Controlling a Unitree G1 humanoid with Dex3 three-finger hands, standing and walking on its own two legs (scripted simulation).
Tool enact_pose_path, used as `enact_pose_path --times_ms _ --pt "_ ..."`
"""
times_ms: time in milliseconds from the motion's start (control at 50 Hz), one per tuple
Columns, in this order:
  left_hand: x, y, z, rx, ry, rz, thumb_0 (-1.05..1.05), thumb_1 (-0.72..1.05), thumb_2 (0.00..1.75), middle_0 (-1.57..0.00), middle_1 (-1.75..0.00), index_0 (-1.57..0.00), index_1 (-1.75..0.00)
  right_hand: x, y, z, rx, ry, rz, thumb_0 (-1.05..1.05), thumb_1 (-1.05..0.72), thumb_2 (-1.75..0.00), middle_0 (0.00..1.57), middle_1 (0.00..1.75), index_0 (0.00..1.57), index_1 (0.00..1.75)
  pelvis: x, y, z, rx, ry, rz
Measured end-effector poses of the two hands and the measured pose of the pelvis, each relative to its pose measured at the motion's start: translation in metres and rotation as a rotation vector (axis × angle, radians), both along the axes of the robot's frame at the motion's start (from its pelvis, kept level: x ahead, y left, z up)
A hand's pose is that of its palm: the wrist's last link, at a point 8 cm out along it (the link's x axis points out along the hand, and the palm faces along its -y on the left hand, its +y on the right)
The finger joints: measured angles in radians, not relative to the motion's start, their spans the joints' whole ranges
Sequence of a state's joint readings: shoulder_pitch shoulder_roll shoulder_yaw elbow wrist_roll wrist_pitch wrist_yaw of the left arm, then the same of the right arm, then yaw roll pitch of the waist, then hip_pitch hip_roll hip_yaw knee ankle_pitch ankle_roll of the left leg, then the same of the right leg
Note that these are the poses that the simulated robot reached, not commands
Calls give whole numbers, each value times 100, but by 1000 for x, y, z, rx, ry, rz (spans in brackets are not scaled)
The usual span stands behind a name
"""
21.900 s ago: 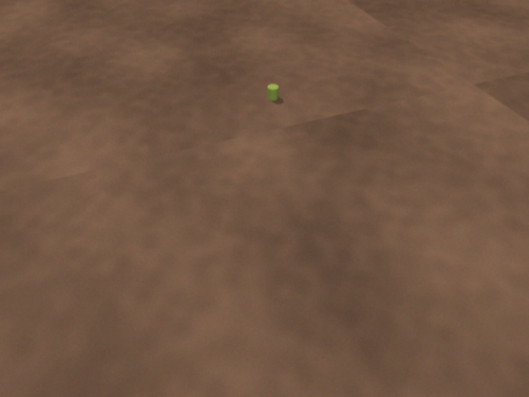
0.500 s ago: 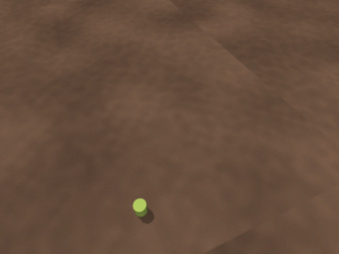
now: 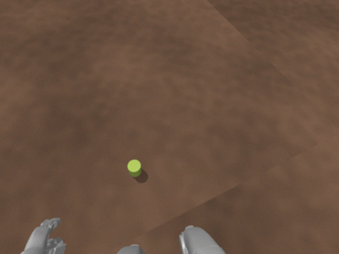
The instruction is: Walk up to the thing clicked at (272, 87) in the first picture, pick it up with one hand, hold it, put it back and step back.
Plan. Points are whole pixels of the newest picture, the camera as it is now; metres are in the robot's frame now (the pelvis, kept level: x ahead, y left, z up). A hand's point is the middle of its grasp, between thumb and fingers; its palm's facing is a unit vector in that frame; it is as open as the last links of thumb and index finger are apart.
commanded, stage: walk up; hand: left
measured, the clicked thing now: (134, 168) +0.58 +0.17 -0.72
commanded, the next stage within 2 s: stand in 1.92 s
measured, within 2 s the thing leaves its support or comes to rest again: neither
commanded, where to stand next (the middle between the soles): +0.19 -0.05 m, yaw -3 degrees
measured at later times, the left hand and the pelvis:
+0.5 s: hand out of the picture +0.00 +0.25 -0.16, palm faces -0.02 -0.92 -0.38, open 7.3 cm; pelvis -0.15 -0.01 -0.02, yaw -1 degrees
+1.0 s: hand out of the picture -0.19 +0.22 -0.14, palm faces -0.01 -0.92 -0.39, open 7.3 cm; pelvis -0.24 -0.04 +0.00, yaw -3 degrees
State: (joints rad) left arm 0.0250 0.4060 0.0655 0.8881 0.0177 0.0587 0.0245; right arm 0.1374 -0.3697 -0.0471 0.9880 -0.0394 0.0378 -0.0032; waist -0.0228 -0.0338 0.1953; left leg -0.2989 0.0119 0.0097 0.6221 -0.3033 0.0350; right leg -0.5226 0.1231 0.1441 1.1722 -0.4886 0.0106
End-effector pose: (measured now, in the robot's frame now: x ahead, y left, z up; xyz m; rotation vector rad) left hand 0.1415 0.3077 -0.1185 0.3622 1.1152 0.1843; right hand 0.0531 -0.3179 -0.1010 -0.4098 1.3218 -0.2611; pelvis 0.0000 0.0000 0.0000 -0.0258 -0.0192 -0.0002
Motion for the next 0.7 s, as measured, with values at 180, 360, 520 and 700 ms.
enact_pose_path --times_ms 180,360,520,700 --pt "-68 -8 -5 40 73 -22 0 91 90 -20 -30 -21 -30 -25 -16 -15 19 -97 -5 1 -90 -90 20 30 21 31 -46 -13 -11 9 -2 -61" --pt "-127 -27 13 29 40 -19 0 91 89 -20 -30 -21 -30 -55 -17 -14 47 -152 8 1 -90 -90 20 30 21 30 -96 -17 -3 43 -6 -51" --pt "-161 -11 -2 8 -47 3 0 91 89 -20 -30 -21 -30 -105 -2 -11 15 -140 80 1 -90 -90 20 30 21 30 -153 -9 -14 55 -32 -18" --pt "-244 -17 2 -8 46 6 0 91 90 -20 -30 -21 -30 -167 -16 13 0 -199 49 1 -90 -90 20 30 21 31 -204 -22 0 10 -22 -59"
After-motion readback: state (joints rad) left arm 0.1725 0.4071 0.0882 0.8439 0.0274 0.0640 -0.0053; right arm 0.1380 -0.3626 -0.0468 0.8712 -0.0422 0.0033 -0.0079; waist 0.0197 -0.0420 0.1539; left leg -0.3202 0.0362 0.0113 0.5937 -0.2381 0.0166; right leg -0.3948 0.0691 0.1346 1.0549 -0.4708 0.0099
